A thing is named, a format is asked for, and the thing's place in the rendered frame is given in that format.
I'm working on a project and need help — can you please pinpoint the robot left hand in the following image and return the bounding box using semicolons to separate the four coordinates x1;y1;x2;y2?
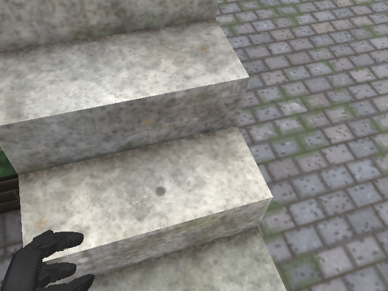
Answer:
1;230;95;291

